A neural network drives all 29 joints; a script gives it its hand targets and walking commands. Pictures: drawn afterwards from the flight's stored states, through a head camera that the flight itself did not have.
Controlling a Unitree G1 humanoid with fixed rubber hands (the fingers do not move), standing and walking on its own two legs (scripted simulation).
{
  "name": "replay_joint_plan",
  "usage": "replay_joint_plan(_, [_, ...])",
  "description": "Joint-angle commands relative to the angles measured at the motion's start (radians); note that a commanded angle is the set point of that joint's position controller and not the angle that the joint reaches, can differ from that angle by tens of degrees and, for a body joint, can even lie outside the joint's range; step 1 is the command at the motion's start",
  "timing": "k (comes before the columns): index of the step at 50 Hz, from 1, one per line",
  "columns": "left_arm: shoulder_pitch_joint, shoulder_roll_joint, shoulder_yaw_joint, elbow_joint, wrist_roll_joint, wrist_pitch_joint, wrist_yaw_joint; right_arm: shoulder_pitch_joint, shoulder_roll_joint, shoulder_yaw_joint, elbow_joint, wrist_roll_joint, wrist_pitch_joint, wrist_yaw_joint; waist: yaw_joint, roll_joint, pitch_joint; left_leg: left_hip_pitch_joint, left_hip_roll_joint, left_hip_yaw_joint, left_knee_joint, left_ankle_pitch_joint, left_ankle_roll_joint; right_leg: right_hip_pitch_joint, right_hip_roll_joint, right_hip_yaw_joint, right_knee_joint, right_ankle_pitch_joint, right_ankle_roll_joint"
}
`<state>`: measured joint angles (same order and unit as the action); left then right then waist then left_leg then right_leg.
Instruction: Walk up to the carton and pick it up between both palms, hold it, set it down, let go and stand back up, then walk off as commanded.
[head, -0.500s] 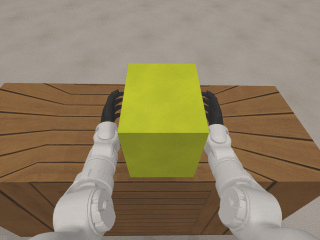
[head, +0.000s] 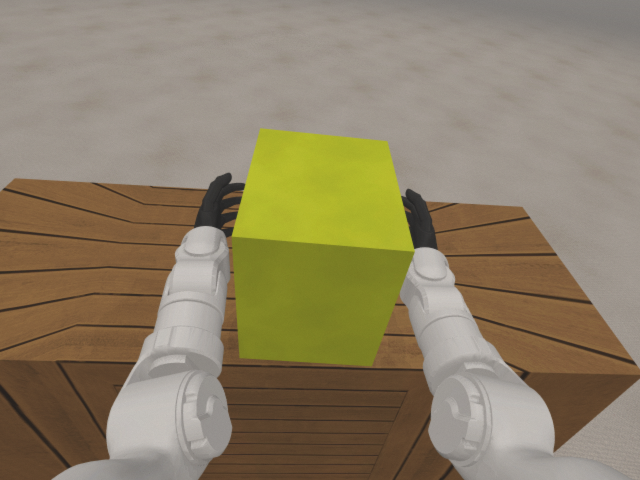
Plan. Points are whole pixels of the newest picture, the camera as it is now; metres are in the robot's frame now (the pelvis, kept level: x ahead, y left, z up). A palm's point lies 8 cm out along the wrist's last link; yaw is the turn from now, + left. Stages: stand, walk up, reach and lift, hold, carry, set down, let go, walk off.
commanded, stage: reach and lift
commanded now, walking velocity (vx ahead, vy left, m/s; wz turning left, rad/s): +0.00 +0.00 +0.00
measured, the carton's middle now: (315, 246) +0.40 +0.02 +0.11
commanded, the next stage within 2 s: hold in 1.02 s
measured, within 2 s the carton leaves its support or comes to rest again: neither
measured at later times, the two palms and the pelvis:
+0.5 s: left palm (189, 215) +0.37 +0.18 +0.18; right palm (409, 235) +0.37 -0.10 +0.17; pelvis +0.00 +0.01 +0.00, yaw +0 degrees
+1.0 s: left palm (194, 209) +0.37 +0.17 +0.19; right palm (416, 233) +0.37 -0.10 +0.17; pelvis +0.00 +0.01 +0.00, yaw +0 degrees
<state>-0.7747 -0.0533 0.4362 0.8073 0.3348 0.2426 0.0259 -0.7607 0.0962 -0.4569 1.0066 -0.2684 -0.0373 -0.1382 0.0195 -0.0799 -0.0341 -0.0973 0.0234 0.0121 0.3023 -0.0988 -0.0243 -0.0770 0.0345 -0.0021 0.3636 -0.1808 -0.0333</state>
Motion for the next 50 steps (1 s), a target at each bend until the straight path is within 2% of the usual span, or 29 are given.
replay_joint_plan(1, [-0.607,-0.451,-0.293,-0.231,-0.044,0.05,-0.17,-0.729,0.518,0.391,-0.231,0.126,-0.025,0.105,-0.037,0.0,-0.248,0.104,-0.052,0.107,-0.057,-0.008,0.054,0.162,-0.065,-0.029,-0.134,0.179,0.113])
replay_joint_plan(5, [-0.577,-0.54,-0.413,-0.331,-0.097,0.071,-0.163,-0.745,0.509,0.505,-0.338,0.21,-0.01,0.083,-0.08,0.049,-0.427,0.144,-0.061,0.075,-0.003,0.145,0.025,0.259,-0.039,-0.052,-0.083,0.41,0.103])
replay_joint_plan(6, [-0.567,-0.536,-0.421,-0.361,-0.099,0.076,-0.165,-0.736,0.517,0.536,-0.346,0.228,-0.007,0.072,-0.075,0.043,-0.42,0.153,-0.064,0.071,0.001,0.16,0.026,0.267,-0.044,-0.045,-0.077,0.47,0.114])
replay_joint_plan(7, [-0.564,-0.511,-0.401,-0.34,-0.077,0.092,-0.172,-0.713,0.496,0.524,-0.312,0.227,0.011,0.068,-0.078,0.055,-0.365,0.154,-0.063,0.067,-0.003,0.135,0.028,0.257,-0.046,-0.044,-0.081,0.451,0.119])
replay_joint_plan(9, [-0.425,-0.437,-0.327,-0.296,-0.016,0.15,-0.207,-0.59,0.484,0.545,-0.293,0.231,0.054,0.04,-0.077,0.023,-0.208,0.137,-0.073,0.073,-0.026,0.052,0.041,0.275,-0.072,-0.033,-0.112,0.417,0.133])
replay_joint_plan(10, [-0.47,-0.437,-0.324,-0.319,-0.009,0.162,-0.217,-0.586,0.488,0.516,-0.249,0.223,0.07,0.042,-0.087,0.034,-0.173,0.14,-0.071,0.086,-0.031,0.019,0.04,0.238,-0.065,-0.038,-0.117,0.322,0.127])
replay_joint_plan(12, [-0.45,-0.471,-0.35,-0.353,-0.02,0.207,-0.228,-0.612,0.454,0.501,-0.304,0.228,0.088,0.041,-0.116,0.046,-0.148,0.171,-0.059,0.074,-0.033,0.045,0.037,0.205,-0.046,-0.061,-0.125,0.259,0.114])
replay_joint_plan(13, [-0.483,-0.486,-0.371,-0.375,-0.034,0.208,-0.226,-0.668,0.438,0.502,-0.341,0.235,0.068,0.046,-0.102,0.068,-0.187,0.171,-0.058,0.071,-0.029,0.044,0.027,0.18,-0.04,-0.068,-0.117,0.227,0.107])
replay_joint_plan(14, [-0.462,-0.458,-0.354,-0.356,-0.039,0.226,-0.232,-0.689,0.462,0.505,-0.371,0.232,0.087,0.037,-0.11,0.022,-0.161,0.156,-0.058,0.073,-0.033,0.02,0.044,0.192,-0.053,-0.057,-0.138,0.214,0.114])
replay_joint_plan(16, [-0.459,-0.473,-0.384,-0.378,-0.046,0.237,-0.234,-0.665,0.46,0.516,-0.381,0.236,0.093,0.031,-0.128,0.031,-0.167,0.171,-0.061,0.067,-0.022,0.044,0.034,0.196,-0.047,-0.062,-0.13,0.269,0.115])
replay_joint_plan(18, [-0.526,-0.484,-0.413,-0.435,-0.066,0.238,-0.231,-0.728,0.461,0.541,-0.438,0.259,0.088,0.03,-0.118,0.048,-0.241,0.189,-0.06,0.065,-0.012,0.072,0.03,0.195,-0.04,-0.069,-0.118,0.262,0.111])
replay_joint_plan(19, [-0.483,-0.489,-0.443,-0.426,-0.077,0.251,-0.233,-0.685,0.461,0.567,-0.446,0.261,0.097,0.024,-0.137,0.043,-0.244,0.181,-0.062,0.06,-0.008,0.09,0.032,0.218,-0.042,-0.065,-0.108,0.336,0.113])
replay_joint_plan(20, [-0.501,-0.511,-0.458,-0.475,-0.089,0.245,-0.229,-0.703,0.484,0.591,-0.478,0.288,0.096,0.025,-0.129,0.053,-0.324,0.194,-0.064,0.054,0.009,0.129,0.028,0.257,-0.035,-0.062,-0.097,0.351,0.115])
replay_joint_plan(23, [-0.593,-0.488,-0.461,-0.459,-0.079,0.247,-0.222,-0.726,0.473,0.538,-0.413,0.269,0.112,0.036,-0.137,0.089,-0.229,0.181,-0.058,0.056,-0.016,0.003,0.026,0.131,-0.026,-0.082,-0.123,0.106,0.101])
replay_joint_plan(26, [-0.606,-0.516,-0.478,-0.471,-0.089,0.257,-0.207,-0.721,0.451,0.523,-0.388,0.262,0.119,0.051,-0.13,0.112,-0.219,0.179,-0.047,0.054,-0.028,-0.02,0.022,0.104,-0.021,-0.087,-0.125,0.051,0.09])
replay_joint_plan(28, [-0.605,-0.502,-0.462,-0.449,-0.093,0.27,-0.213,-0.727,0.467,0.508,-0.409,0.259,0.119,0.051,-0.144,0.064,-0.204,0.159,-0.052,0.051,-0.028,-0.047,0.037,0.113,-0.025,-0.087,-0.131,0.058,0.097])
replay_joint_plan(29, [-0.555,-0.489,-0.428,-0.431,-0.07,0.28,-0.211,-0.734,0.47,0.526,-0.418,0.265,0.122,0.053,-0.113,0.068,-0.195,0.148,-0.056,0.061,-0.033,-0.039,0.047,0.13,-0.029,-0.077,-0.135,0.062,0.095])
replay_joint_plan(30, [-0.576,-0.497,-0.446,-0.454,-0.075,0.28,-0.208,-0.725,0.462,0.514,-0.409,0.261,0.125,0.054,-0.127,0.074,-0.194,0.146,-0.053,0.054,-0.031,-0.039,0.041,0.128,-0.026,-0.081,-0.128,0.049,0.095])
replay_joint_plan(31, [-0.595,-0.488,-0.447,-0.439,-0.073,0.28,-0.209,-0.741,0.454,0.506,-0.405,0.256,0.126,0.052,-0.121,0.092,-0.197,0.145,-0.056,0.059,-0.035,-0.058,0.038,0.114,-0.034,-0.078,-0.133,0.034,0.092])
replay_joint_plan(32, [-0.569,-0.49,-0.456,-0.439,-0.083,0.284,-0.208,-0.767,0.445,0.522,-0.44,0.257,0.115,0.047,-0.127,0.063,-0.215,0.157,-0.054,0.056,-0.028,-0.041,0.039,0.118,-0.024,-0.082,-0.131,0.048,0.094])
replay_joint_plan(36, [-0.572,-0.523,-0.523,-0.507,-0.115,0.291,-0.199,-0.752,0.474,0.577,-0.5,0.306,0.119,0.035,-0.149,0.086,-0.278,0.195,-0.056,0.044,0.004,0.08,0.026,0.172,-0.017,-0.084,-0.112,0.202,0.101])
replay_joint_plan(37, [-0.573,-0.512,-0.492,-0.481,-0.095,0.291,-0.199,-0.765,0.471,0.568,-0.466,0.31,0.129,0.038,-0.143,0.09,-0.251,0.187,-0.062,0.043,-0.001,0.037,0.029,0.163,-0.023,-0.084,-0.122,0.162,0.107])
replay_joint_plan(39, [-0.553,-0.5,-0.49,-0.501,-0.093,0.296,-0.198,-0.739,0.487,0.6,-0.481,0.318,0.142,0.033,-0.133,0.076,-0.242,0.186,-0.062,0.047,0.0,0.053,0.035,0.171,-0.023,-0.073,-0.117,0.21,0.113])
replay_joint_plan(41, [-0.548,-0.51,-0.497,-0.49,-0.096,0.31,-0.199,-0.738,0.458,0.578,-0.479,0.312,0.151,0.031,-0.144,0.097,-0.245,0.191,-0.059,0.041,0.001,0.033,0.033,0.144,-0.027,-0.075,-0.113,0.175,0.106])
replay_joint_plan(44, [-0.559,-0.491,-0.461,-0.455,-0.084,0.32,-0.209,-0.749,0.454,0.565,-0.437,0.306,0.167,0.033,-0.137,0.05,-0.206,0.167,-0.058,0.043,-0.026,-0.034,0.045,0.143,-0.025,-0.073,-0.137,0.098,0.107])
replay_joint_plan(46, [-0.538,-0.493,-0.469,-0.487,-0.095,0.322,-0.212,-0.724,0.451,0.559,-0.467,0.293,0.163,0.029,-0.15,0.069,-0.202,0.176,-0.061,0.051,-0.016,-0.005,0.04,0.125,-0.034,-0.077,-0.127,0.148,0.111])
replay_joint_plan(47, [-0.547,-0.477,-0.461,-0.48,-0.079,0.327,-0.212,-0.733,0.459,0.573,-0.456,0.311,0.171,0.029,-0.13,0.06,-0.197,0.169,-0.058,0.046,-0.025,-0.008,0.046,0.151,-0.036,-0.072,-0.126,0.155,0.113])
replay_joint_plan(48, [-0.564,-0.49,-0.483,-0.511,-0.109,0.328,-0.21,-0.765,0.459,0.609,-0.536,0.333,0.156,0.03,-0.133,0.055,-0.271,0.182,-0.058,0.043,-0.012,0.029,0.045,0.172,-0.027,-0.075,-0.114,0.202,0.113])
replay_joint_plan(50, [-0.575,-0.509,-0.505,-0.52,-0.102,0.324,-0.201,-0.769,0.469,0.612,-0.521,0.333,0.168,0.028,-0.138,0.076,-0.248,0.192,-0.062,0.043,-0.015,0.005,0.036,0.149,-0.02,-0.085,-0.12,0.151,0.108])
